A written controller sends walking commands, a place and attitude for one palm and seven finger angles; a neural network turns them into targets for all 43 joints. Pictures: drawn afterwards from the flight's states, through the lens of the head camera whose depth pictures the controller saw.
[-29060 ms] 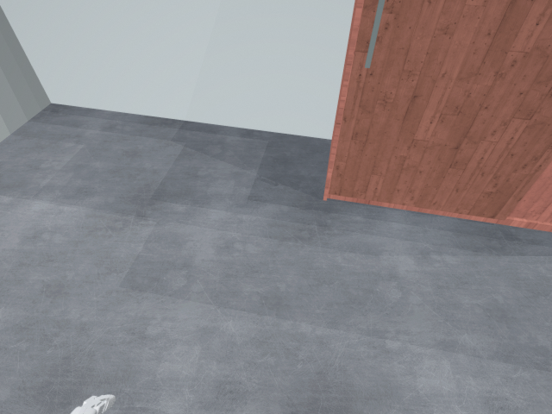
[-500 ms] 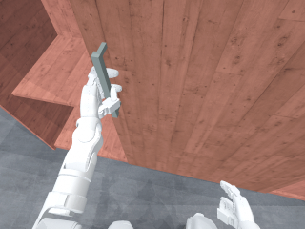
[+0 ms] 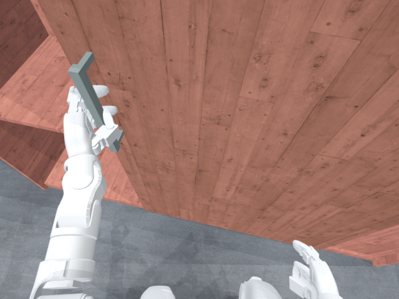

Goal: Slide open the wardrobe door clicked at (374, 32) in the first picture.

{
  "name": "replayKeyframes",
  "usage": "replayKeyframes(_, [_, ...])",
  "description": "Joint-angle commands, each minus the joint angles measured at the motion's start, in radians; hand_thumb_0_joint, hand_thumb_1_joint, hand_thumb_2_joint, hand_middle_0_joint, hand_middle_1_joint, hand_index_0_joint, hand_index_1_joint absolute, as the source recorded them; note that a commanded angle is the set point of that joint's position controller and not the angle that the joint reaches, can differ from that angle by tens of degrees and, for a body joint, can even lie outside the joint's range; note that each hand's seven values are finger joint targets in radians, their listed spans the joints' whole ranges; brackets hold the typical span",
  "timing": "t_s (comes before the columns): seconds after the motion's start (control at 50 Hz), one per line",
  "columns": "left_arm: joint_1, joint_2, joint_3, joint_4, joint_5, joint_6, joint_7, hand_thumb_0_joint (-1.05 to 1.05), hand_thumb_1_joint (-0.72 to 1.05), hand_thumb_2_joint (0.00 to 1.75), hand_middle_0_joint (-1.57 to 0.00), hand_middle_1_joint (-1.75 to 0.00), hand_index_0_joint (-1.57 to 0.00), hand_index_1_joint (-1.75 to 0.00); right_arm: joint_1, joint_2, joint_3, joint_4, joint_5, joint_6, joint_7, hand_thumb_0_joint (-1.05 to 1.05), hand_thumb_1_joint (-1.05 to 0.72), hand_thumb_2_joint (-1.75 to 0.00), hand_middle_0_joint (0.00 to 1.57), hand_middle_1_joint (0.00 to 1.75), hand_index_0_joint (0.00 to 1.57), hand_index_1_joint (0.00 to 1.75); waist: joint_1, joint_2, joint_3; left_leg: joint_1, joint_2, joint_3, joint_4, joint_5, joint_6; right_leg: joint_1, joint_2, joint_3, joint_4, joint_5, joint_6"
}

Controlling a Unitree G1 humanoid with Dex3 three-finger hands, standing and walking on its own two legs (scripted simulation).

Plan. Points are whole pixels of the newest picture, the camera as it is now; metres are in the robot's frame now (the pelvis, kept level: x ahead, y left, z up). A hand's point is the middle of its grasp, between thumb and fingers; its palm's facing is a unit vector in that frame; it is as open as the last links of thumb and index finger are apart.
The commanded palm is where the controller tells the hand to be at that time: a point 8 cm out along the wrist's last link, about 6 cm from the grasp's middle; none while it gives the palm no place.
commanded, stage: stop walking and hold the door there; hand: left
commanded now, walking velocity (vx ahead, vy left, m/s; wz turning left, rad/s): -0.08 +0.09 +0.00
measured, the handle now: (103, 110) +0.40 +0.28 +0.07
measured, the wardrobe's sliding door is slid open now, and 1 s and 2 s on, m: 0.55 0.55 0.55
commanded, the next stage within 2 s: none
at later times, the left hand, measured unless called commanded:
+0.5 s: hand (109, 129) +0.36 +0.25 +0.08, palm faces +0.44 -0.87 -0.24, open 6.2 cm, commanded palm +0.31 +0.27 +0.07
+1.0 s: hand (109, 128) +0.35 +0.25 +0.09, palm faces +0.41 -0.88 -0.25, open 5.9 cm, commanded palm +0.31 +0.28 +0.07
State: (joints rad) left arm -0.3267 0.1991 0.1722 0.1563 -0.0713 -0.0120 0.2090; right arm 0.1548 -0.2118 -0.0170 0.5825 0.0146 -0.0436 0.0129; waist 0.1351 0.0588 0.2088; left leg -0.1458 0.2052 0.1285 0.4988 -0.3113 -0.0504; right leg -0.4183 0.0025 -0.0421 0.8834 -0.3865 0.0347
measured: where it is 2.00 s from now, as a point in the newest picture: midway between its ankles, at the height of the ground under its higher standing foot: outside the picture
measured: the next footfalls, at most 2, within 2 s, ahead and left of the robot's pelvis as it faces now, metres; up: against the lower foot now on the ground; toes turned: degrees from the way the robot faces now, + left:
right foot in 0.16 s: +0.10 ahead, -0.19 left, +0.00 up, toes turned -10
left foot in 0.44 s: +0.08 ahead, +0.07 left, +0.00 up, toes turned +0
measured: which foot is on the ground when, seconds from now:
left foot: down 0.00-0.16, up 0.18-0.42, down 0.44-1.00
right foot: up 0.00-0.14, down 0.16-0.46, up 0.48-0.72, down 0.74-1.00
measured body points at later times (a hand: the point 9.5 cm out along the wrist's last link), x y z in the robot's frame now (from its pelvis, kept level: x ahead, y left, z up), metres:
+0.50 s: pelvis -0.01 -0.02 -0.03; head -0.03 -0.01 +0.42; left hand +0.33 +0.30 +0.10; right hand +0.10 -0.34 -0.10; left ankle +0.04 +0.07 -0.75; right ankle +0.05 -0.17 -0.73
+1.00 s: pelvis -0.04 -0.01 -0.01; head -0.08 -0.01 +0.44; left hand +0.33 +0.29 +0.11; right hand +0.02 -0.31 -0.11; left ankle +0.04 +0.08 -0.75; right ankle -0.04 -0.12 -0.75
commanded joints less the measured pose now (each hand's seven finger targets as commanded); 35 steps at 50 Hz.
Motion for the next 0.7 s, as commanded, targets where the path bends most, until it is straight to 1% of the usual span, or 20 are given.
replayKeyframes(0.0, [-0.138, 0.527, 0.316, -0.073, 0.075, -0.128, -0.058, 0.00, 0.90, 0.90, -0.45, -1.40, -0.45, -1.40, -0.015, -0.204, -0.097, -0.075, -0.006, -0.047, -0.035, 0.00, -0.90, -0.90, 0.20, 0.30, 0.20, 0.30, -0.129, 0.310, -0.542, 0.526, 0.187, -0.021, -0.008, 1.282, 0.082, -0.121, 0.028, -0.062, -0.115, 0.073, 0.013])
replayKeyframes(0.06, [-0.172, 0.340, 0.106, -0.211, 0.052, -0.135, -0.092, 0.00, 0.90, 0.90, -0.45, -1.40, -0.45, -1.40, -0.049, -0.145, -0.049, -0.138, 0.013, -0.048, -0.032, 0.00, -0.90, -0.90, 0.20, 0.30, 0.20, 0.30, -0.135, 0.329, -0.529, 0.458, 0.137, 0.035, 0.123, 1.160, 0.048, 0.023, 0.035, -0.098, -0.412, 0.210, -0.010])
replayKeyframes(0.08, [-0.159, 0.340, 0.107, -0.228, 0.047, -0.148, -0.094, 0.00, 0.90, 0.90, -0.45, -1.40, -0.45, -1.40, -0.062, -0.139, -0.041, -0.132, 0.019, -0.059, -0.035, 0.00, -0.90, -0.90, 0.20, 0.30, 0.20, 0.30, -0.135, 0.334, -0.535, 0.393, 0.115, 0.043, 0.183, 1.045, 0.033, 0.133, 0.025, -0.092, -0.498, 0.337, -0.022])
replayKeyframes(0.1, [-0.122, 0.388, 0.142, -0.201, 0.052, -0.153, -0.089, 0.00, 0.90, 0.90, -0.45, -1.40, -0.45, -1.40, -0.058, -0.136, -0.038, -0.132, 0.025, -0.063, -0.040, 0.00, -0.90, -0.90, 0.20, 0.30, 0.20, 0.30, -0.132, 0.228, -0.550, 0.228, 0.073, 0.057, 0.284, 0.812, 0.019, 0.298, -0.041, -0.048, -0.506, 0.671, -0.044])
replayKeyframes(0.12, [-0.057, 0.441, 0.166, -0.144, 0.065, -0.156, -0.077, 0.00, 0.90, 0.90, -0.45, -1.40, -0.45, -1.40, -0.047, -0.110, -0.028, -0.139, 0.021, -0.060, -0.057, 0.00, -0.90, -0.90, 0.20, 0.30, 0.20, 0.30, -0.130, -0.019, -0.583, -0.069, -0.035, 0.061, 0.473, 0.253, -0.008, 0.521, -0.237, 0.148, -0.414, 1.201, -0.132])
replayKeyframes(0.14, [0.004, 0.540, 0.287, -0.082, 0.048, -0.142, -0.061, 0.00, 0.90, 0.90, -0.45, -1.40, -0.45, -1.40, -0.091, -0.110, -0.027, -0.146, 0.019, -0.070, -0.079, 0.00, -0.90, -0.90, 0.20, 0.30, 0.20, 0.30, -0.099, -0.225, -0.607, -0.267, -0.161, -0.023, 0.627, -0.361, -0.020, 0.574, -0.397, 0.304, -0.365, 1.612, -0.226])
replayKeyframes(0.16, [0.024, 0.553, 0.319, -0.048, 0.047, -0.119, -0.057, 0.00, 0.90, 0.90, -0.45, -1.40, -0.45, -1.40, -0.079, -0.103, -0.012, -0.115, 0.002, -0.082, -0.095, 0.00, -0.90, -0.90, 0.20, 0.30, 0.20, 0.30, -0.112, -0.215, -0.540, -0.306, -0.132, -0.132, 0.628, -0.363, -0.015, 0.485, -0.431, 0.254, -0.389, 1.546, -0.191])
replayKeyframes(0.18, [0.045, 0.595, 0.375, 0.013, 0.047, -0.111, -0.050, 0.00, 0.90, 0.90, -0.45, -1.40, -0.45, -1.40, -0.045, -0.124, -0.010, -0.090, 0.015, -0.080, -0.106, 0.00, -0.90, -0.90, 0.20, 0.30, 0.20, 0.30, -0.117, -0.200, -0.492, -0.337, -0.123, -0.128, 0.652, -0.315, -0.018, 0.441, -0.400, 0.228, -0.388, 1.440, -0.169])
replayKeyframes(0.26, [-0.056, 0.569, 0.377, 0.014, 0.044, -0.107, -0.021, 0.00, 0.90, 0.90, -0.45, -1.40, -0.45, -1.40, -0.098, -0.144, 0.002, -0.054, 0.032, -0.051, -0.130, 0.00, -0.90, -0.90, 0.20, 0.30, 0.20, 0.30, -0.127, -0.229, -0.561, -0.294, -0.154, -0.105, 0.551, -0.235, -0.018, 0.421, -0.364, 0.162, -0.367, 1.163, -0.191])
replayKeyframes(0.3, [-0.073, 0.571, 0.374, 0.056, 0.042, -0.095, -0.020, 0.00, 0.90, 0.90, -0.45, -1.40, -0.45, -1.40, -0.101, -0.158, -0.009, -0.046, 0.032, -0.037, -0.134, 0.00, -0.90, -0.90, 0.20, 0.30, 0.20, 0.30, -0.129, -0.259, -0.538, -0.207, -0.163, -0.093, 0.449, -0.176, -0.003, 0.306, -0.345, 0.141, -0.406, 0.909, -0.171])
replayKeyframes(0.34, [-0.096, 0.542, 0.330, 0.061, 0.038, -0.089, -0.023, 0.00, 0.90, 0.90, -0.45, -1.40, -0.45, -1.40, -0.095, -0.173, -0.014, -0.038, 0.031, -0.026, -0.136, 0.00, -0.90, -0.90, 0.20, 0.30, 0.20, 0.30, -0.130, -0.205, -0.500, -0.132, -0.161, -0.092, 0.312, -0.104, 0.010, 0.212, -0.321, 0.127, -0.442, 0.610, -0.151])
replayKeyframes(0.38, [-0.147, 0.484, 0.256, 0.028, 0.037, -0.099, -0.026, 0.00, 0.90, 0.90, -0.45, -1.40, -0.45, -1.40, -0.073, -0.185, -0.022, -0.030, 0.026, -0.026, -0.130, 0.00, -0.90, -0.90, 0.20, 0.30, 0.20, 0.30, -0.154, -0.109, -0.453, 0.017, -0.159, -0.077, 0.107, 0.019, 0.015, 0.058, -0.263, 0.086, -0.443, 0.217, -0.110])
replayKeyframes(0.4, [-0.165, 0.473, 0.238, 0.009, 0.039, -0.112, -0.028, 0.00, 0.90, 0.90, -0.45, -1.40, -0.45, -1.40, -0.072, -0.217, -0.038, -0.035, 0.019, -0.029, -0.131, 0.00, -0.90, -0.90, 0.20, 0.30, 0.20, 0.30, -0.153, 0.034, -0.401, 0.019, -0.082, -0.153, -0.018, -0.014, 0.038, -0.016, -0.191, 0.054, -0.376, 0.019, -0.083])
replayKeyframes(0.42, [-0.183, 0.444, 0.200, -0.045, 0.032, -0.130, -0.028, 0.00, 0.90, 0.90, -0.45, -1.40, -0.45, -1.40, -0.077, -0.254, -0.043, -0.059, 0.017, -0.032, -0.134, 0.00, -0.90, -0.90, 0.20, 0.30, 0.20, 0.30, -0.145, 0.301, -0.354, -0.083, 0.080, -0.376, -0.224, -0.064, 0.112, -0.009, -0.062, -0.033, -0.198, -0.121, -0.036])
replayKeyframes(0.44, [-0.167, 0.428, 0.187, -0.036, 0.041, -0.126, -0.022, 0.00, 0.90, 0.90, -0.45, -1.40, -0.45, -1.40, -0.065, -0.231, -0.037, -0.059, 0.014, -0.034, -0.128, 0.00, -0.90, -0.90, 0.20, 0.30, 0.20, 0.30, -0.127, 0.381, -0.356, -0.160, 0.156, -0.504, -0.332, -0.149, 0.178, 0.014, 0.008, 0.005, -0.007, -0.150, -0.039])
replayKeyframes(0.46, [-0.172, 0.375, 0.137, -0.030, 0.038, -0.111, -0.025, 0.00, 0.90, 0.90, -0.45, -1.40, -0.45, -1.40, -0.076, -0.209, -0.033, -0.066, 0.015, -0.037, -0.128, 0.00, -0.90, -0.90, 0.20, 0.30, 0.20, 0.30, -0.125, 0.278, -0.328, -0.225, 0.142, -0.455, -0.343, -0.187, 0.193, 0.057, 0.015, 0.033, 0.067, -0.093, -0.037])
replayKeyframes(0.48, [-0.188, 0.280, 0.053, -0.008, 0.038, -0.102, -0.043, 0.00, 0.90, 0.90, -0.45, -1.40, -0.45, -1.40, -0.085, -0.172, -0.012, -0.044, 0.020, -0.047, -0.122, 0.00, -0.90, -0.90, 0.20, 0.30, 0.20, 0.30, -0.138, 0.251, -0.358, -0.193, 0.113, -0.415, -0.348, -0.272, 0.144, 0.058, -0.008, 0.047, 0.069, -0.068, -0.042])
replayKeyframes(0.54, [-0.198, 0.403, 0.140, 0.037, 0.055, -0.083, -0.034, 0.00, 0.90, 0.90, -0.45, -1.40, -0.45, -1.40, -0.029, -0.209, -0.028, -0.008, 0.008, -0.067, -0.128, 0.00, -0.90, -0.90, 0.20, 0.30, 0.20, 0.30, -0.137, 0.206, -0.359, -0.040, 0.080, -0.293, -0.279, -0.014, 0.122, 0.032, -0.024, 0.022, -0.061, -0.009, -0.017])
replayKeyframes(0.6, [-0.168, 0.359, 0.098, 0.106, 0.045, -0.057, -0.048, 0.00, 0.90, 0.90, -0.45, -1.40, -0.45, -1.40, 0.016, -0.207, -0.018, -0.006, 0.008, -0.079, -0.123, 0.00, -0.90, -0.90, 0.20, 0.30, 0.20, 0.30, -0.154, 0.168, -0.384, 0.087, 0.060, -0.238, -0.227, 0.253, 0.108, 0.066, -0.004, -0.023, -0.267, -0.022, -0.014])
replayKeyframes(0.68, [-0.152, 0.422, 0.138, 0.144, 0.048, -0.056, -0.058, 0.00, 0.90, 0.90, -0.45, -1.40, -0.45, -1.40, 0.026, -0.224, -0.015, -0.004, 0.000, -0.084, -0.116, 0.00, -0.90, -0.90, 0.20, 0.30, 0.20, 0.30, -0.155, 0.144, -0.423, 0.092, 0.048, -0.191, -0.148, 0.410, 0.069, 0.190, -0.025, -0.016, -0.472, 0.128, -0.033])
